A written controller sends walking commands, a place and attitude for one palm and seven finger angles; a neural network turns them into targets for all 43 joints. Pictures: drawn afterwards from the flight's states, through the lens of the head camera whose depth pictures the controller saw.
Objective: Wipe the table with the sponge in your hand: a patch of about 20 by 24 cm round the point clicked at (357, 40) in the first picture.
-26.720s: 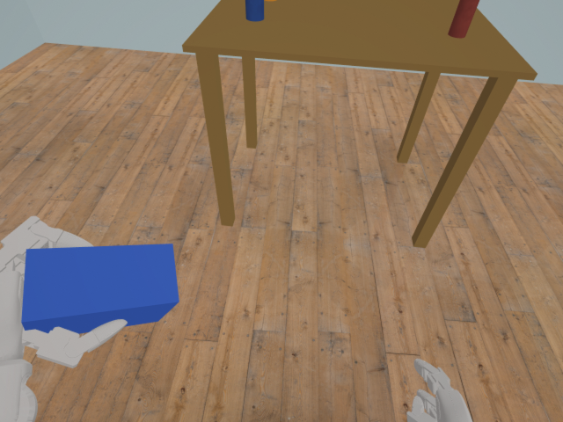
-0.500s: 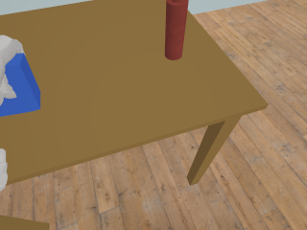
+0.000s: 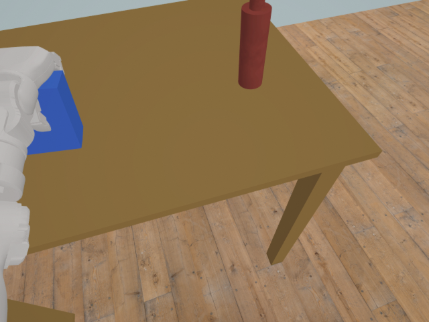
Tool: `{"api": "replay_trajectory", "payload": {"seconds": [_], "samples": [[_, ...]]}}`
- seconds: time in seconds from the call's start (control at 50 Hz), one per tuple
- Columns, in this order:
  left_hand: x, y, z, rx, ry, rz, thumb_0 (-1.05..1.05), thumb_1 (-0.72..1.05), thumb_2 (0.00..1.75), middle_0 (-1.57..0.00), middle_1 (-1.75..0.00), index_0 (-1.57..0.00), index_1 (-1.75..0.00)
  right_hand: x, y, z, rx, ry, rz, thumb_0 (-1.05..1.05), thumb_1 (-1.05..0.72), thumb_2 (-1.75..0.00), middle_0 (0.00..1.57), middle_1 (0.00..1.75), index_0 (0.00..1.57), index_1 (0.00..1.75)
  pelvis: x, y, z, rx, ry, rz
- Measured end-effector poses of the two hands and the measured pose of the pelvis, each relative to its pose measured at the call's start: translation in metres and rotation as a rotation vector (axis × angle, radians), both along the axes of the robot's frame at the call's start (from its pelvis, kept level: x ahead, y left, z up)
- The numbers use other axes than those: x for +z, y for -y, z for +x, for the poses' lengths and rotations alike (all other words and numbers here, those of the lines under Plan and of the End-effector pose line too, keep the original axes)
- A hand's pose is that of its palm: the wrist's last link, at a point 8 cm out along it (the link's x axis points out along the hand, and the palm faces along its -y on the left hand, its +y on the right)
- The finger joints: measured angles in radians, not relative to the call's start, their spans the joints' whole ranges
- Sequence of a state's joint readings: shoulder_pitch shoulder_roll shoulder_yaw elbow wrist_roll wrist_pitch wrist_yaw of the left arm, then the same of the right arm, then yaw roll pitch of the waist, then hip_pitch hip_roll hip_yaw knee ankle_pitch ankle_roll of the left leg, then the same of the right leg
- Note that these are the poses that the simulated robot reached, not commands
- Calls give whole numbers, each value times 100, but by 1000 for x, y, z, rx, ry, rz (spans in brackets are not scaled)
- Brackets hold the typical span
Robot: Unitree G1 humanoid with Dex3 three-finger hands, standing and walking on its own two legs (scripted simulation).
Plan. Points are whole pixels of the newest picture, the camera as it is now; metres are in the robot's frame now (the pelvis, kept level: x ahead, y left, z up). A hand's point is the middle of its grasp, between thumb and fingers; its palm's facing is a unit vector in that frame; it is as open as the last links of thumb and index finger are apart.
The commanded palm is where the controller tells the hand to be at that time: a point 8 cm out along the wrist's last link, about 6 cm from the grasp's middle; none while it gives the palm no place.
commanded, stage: slide across to the middle lane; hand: left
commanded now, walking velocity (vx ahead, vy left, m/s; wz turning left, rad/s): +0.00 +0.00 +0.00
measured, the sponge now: (47, 123) +0.44 +0.34 +0.12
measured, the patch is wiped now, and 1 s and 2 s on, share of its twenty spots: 0.25 0.35 0.65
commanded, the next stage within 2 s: wipe back along the middle lane in 0.50 s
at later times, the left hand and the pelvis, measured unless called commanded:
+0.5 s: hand (70, 87) +0.47 +0.28 +0.18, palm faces -0.10 +0.07 -0.99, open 10.5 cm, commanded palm +0.46 +0.26 +0.24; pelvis +0.00 +0.00 +0.00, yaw -1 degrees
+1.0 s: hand (85, 98) +0.45 +0.24 +0.18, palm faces +0.01 +0.02 -1.00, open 10.5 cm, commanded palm +0.41 +0.24 +0.23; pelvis +0.01 -0.01 +0.01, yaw -2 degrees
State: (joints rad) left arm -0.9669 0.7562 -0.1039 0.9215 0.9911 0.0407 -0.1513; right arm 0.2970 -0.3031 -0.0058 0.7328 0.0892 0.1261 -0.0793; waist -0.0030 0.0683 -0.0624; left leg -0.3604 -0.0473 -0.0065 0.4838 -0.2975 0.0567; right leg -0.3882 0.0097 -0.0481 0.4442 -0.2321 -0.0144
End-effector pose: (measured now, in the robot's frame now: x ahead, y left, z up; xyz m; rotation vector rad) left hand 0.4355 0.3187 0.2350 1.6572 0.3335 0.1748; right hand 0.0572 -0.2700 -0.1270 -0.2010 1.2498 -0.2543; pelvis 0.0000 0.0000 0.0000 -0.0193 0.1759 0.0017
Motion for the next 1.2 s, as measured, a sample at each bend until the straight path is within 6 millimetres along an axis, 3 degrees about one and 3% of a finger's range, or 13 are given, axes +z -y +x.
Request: {"api": "replay_trajectory", "payload": {"seconds": [0.36, 0.68, 0.8, 0.96, 1.1, 1.2], "samples": [[3, 44, 14, -22, 33, -23, -1, -54, 104, -69, -133, -70, -133, 1, -13, 26, 26, 86, 51, 0, -91, -90, 20, 30, 20, 30, 3, 1, 1, -14, 20, 5], [4, 69, 29, -27, 15, -31, -1, -54, 104, -69, -133, -71, -133, 3, 3, 13, -6, 65, 17, 0, -91, -90, 20, 30, 20, 30, 5, 8, 3, -18, 17, 9], [0, 78, 22, -56, 51, -19, 0, -53, 104, -69, -133, -70, -133, 0, 5, 12, -18, 61, 38, 0, -91, -90, 20, 30, 20, 30, 5, 9, 8, -34, 24, 10], [-4, 83, -5, -25, 119, -62, 0, -53, 104, -68, -134, -69, -135, 1, -2, 47, 33, 130, 76, 1, -91, -90, 20, 30, 20, 30, 6, 11, 7, -30, 57, 13], [-4, 79, -23, 40, 109, -61, 0, -52, 104, -67, -135, -68, -135, 17, -9, 91, 92, 259, 77, 1, -91, -90, 20, 30, 20, 30, 6, 14, 1, -23, 81, 16], [-4, 78, -34, 36, 94, -53, 0, -52, 104, -67, -135, -68, -135, 29, -12, 111, 121, 334, 65, 1, -91, -90, 20, 30, 20, 30, 5, 16, -1, -20, 94, 17]]}}
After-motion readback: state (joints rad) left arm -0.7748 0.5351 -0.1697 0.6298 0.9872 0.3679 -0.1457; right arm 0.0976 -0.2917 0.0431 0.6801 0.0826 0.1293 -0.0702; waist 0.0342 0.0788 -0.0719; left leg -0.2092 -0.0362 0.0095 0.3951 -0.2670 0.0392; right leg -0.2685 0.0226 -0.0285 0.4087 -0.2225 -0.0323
